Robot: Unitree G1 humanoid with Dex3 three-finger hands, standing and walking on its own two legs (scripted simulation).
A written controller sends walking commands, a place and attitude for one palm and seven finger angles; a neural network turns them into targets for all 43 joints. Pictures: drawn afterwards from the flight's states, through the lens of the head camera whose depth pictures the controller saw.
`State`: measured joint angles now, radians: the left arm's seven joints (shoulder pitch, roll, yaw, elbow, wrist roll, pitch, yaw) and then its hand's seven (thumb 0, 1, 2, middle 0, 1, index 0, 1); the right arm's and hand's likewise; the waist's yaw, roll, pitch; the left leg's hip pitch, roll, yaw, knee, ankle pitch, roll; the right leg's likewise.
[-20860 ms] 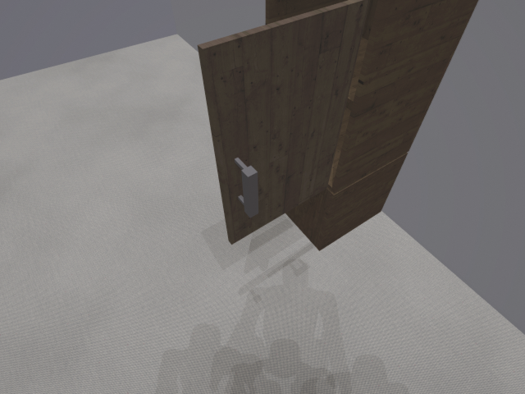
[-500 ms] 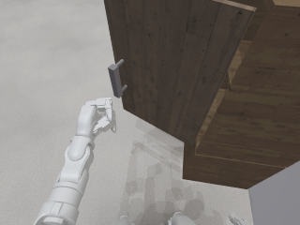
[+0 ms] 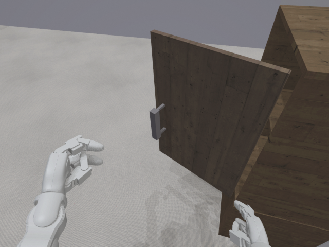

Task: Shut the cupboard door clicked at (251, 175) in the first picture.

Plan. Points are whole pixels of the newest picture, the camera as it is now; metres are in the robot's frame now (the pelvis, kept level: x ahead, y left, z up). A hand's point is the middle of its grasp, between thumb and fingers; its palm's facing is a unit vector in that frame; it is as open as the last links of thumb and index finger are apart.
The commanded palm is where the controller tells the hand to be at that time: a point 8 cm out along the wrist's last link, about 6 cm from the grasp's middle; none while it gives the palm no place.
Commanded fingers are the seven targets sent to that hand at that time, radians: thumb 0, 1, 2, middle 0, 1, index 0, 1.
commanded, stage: draw the hand back to the body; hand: left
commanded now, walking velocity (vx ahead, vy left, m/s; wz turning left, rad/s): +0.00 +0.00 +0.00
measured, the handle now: (159, 121) +0.59 +0.09 -0.08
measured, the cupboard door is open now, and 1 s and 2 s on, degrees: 66 66 66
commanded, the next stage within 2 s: step back with the hand held close in 0.66 s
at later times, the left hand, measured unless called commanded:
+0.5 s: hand (35, 183) +0.18 +0.26 +0.16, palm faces +0.47 -0.79 -0.39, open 7.2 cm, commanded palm +0.13 +0.29 +0.18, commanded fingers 0.00 0.90 0.90 -0.20 -0.30 -0.20 -0.30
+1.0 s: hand (38, 184) +0.18 +0.25 +0.15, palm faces +0.40 -0.79 -0.47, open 7.4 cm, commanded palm +0.12 +0.29 +0.18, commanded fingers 0.00 0.90 0.90 -0.20 -0.30 -0.20 -0.30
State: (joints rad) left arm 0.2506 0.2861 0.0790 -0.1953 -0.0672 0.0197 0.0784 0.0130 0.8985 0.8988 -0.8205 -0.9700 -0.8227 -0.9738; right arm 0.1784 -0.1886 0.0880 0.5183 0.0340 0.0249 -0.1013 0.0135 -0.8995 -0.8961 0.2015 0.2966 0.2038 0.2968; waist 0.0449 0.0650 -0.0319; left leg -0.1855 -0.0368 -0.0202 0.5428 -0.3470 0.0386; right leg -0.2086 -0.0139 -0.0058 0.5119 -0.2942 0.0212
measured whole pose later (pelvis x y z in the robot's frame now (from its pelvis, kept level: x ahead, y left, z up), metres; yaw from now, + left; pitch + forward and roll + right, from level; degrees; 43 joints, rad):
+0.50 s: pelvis -0.01 -0.01 +0.01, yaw +0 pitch -4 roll +0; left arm 0.44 0.33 0.34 -0.36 -0.07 -0.02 0.11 0.01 0.90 0.90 -0.24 -0.34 -0.24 -0.34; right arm 0.20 -0.24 0.03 0.62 0.02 -0.06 -0.09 0.02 -0.90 -0.90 0.20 0.30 0.20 0.30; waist 0.07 0.07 0.01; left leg -0.08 -0.02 -0.03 0.43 -0.28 0.02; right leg -0.12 0.00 -0.01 0.42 -0.24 0.00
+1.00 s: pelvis -0.02 -0.01 +0.00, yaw +0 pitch +1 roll -1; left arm 0.52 0.36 0.37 -0.39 -0.06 -0.14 0.12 0.01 0.89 0.90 -0.21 -0.30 -0.21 -0.30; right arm 0.19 -0.26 -0.01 0.62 0.02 -0.02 -0.09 0.02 -0.90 -0.90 0.20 0.30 0.20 0.30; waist 0.01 0.08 -0.01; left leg -0.23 -0.02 -0.03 0.51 -0.30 0.02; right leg -0.24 0.00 -0.02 0.45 -0.23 0.01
